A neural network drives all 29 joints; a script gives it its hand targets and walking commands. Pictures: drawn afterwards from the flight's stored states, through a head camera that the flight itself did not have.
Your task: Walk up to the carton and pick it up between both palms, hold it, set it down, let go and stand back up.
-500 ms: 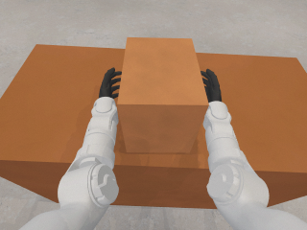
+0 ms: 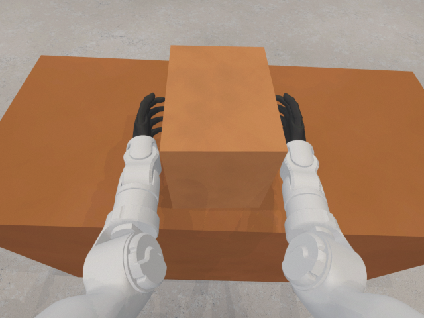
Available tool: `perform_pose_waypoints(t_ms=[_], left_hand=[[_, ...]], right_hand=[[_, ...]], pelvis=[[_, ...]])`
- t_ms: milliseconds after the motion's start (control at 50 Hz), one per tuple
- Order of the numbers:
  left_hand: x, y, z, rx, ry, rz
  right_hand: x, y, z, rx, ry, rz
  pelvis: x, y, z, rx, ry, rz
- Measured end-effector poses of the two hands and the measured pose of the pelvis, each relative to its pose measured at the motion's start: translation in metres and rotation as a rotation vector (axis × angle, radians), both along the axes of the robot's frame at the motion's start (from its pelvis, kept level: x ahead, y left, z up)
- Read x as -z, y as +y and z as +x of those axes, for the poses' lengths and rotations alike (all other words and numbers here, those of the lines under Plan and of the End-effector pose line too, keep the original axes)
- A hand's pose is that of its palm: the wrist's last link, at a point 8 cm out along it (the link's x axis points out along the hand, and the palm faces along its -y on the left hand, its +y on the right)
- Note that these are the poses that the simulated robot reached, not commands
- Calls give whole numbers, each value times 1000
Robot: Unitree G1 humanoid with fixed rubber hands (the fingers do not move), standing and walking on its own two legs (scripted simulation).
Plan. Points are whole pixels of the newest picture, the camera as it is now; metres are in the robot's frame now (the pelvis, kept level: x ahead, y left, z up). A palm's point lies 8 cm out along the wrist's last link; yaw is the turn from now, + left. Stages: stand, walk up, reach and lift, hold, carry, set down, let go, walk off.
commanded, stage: set down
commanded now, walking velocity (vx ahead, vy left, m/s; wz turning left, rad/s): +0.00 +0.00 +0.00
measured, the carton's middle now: (217, 130) +0.48 +0.02 +0.04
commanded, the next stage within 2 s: none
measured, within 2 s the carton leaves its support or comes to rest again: neither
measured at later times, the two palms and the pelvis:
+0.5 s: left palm (145, 135) +0.44 +0.16 +0.07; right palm (292, 136) +0.44 -0.13 +0.08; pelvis +0.00 +0.00 +0.00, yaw +0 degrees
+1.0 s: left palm (143, 133) +0.45 +0.16 +0.06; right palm (287, 135) +0.46 -0.13 +0.06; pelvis -0.01 +0.00 -0.01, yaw -2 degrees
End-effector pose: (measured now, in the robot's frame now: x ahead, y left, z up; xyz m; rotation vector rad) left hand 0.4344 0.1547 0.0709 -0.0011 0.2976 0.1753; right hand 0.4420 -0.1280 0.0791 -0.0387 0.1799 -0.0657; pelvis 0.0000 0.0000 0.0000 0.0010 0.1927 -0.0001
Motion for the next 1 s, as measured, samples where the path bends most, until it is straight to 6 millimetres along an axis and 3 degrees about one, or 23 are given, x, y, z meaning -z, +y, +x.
perform_pose_waypoints(t_ms=[680, 860, 1000], left_hand=[[7, 1, 3, 2, 1, 11], [18, 2, 8, 6, 48, 38], [12, 8, 15, 9, 62, 56]], right_hand=[[2, 0, -1, -5, 14, -2], [21, -1, 6, -31, 126, 6], [17, 2, 17, -53, 144, 7]], pelvis=[[1, 1, -1, 13, 5, 1], [6, 0, -7, 23, 100, -10], [13, 0, -13, 21, 187, -18]])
